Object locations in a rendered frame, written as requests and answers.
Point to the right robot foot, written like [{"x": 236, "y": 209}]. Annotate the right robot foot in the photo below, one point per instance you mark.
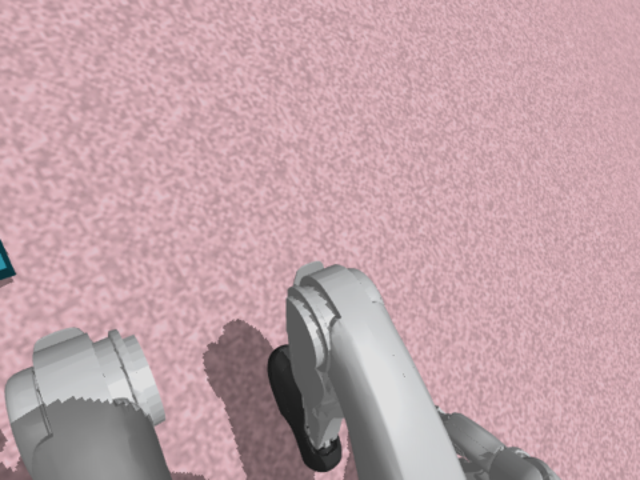
[{"x": 289, "y": 401}]

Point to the right robot hand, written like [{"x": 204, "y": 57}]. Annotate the right robot hand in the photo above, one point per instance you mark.
[{"x": 473, "y": 442}]

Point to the right robot arm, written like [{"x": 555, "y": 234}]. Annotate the right robot arm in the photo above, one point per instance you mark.
[{"x": 514, "y": 463}]

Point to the carton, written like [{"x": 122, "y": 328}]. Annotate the carton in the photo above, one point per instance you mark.
[{"x": 6, "y": 269}]

